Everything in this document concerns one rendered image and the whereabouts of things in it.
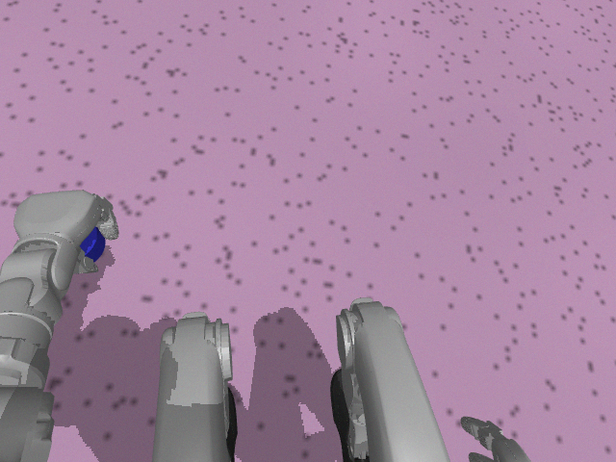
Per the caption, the left robot arm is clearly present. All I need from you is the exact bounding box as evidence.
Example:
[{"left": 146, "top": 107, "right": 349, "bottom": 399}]
[{"left": 0, "top": 233, "right": 78, "bottom": 462}]

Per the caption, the right robot foot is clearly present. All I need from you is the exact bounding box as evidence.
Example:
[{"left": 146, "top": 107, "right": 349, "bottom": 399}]
[{"left": 330, "top": 369, "right": 370, "bottom": 462}]

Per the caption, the left robot hand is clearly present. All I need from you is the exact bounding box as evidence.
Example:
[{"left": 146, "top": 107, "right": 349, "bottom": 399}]
[{"left": 13, "top": 190, "right": 118, "bottom": 274}]

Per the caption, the tin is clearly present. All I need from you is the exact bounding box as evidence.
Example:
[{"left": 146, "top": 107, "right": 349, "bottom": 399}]
[{"left": 80, "top": 227, "right": 105, "bottom": 262}]

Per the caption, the right robot hand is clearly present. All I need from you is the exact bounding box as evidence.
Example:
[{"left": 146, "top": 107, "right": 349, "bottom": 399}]
[{"left": 460, "top": 417, "right": 531, "bottom": 462}]

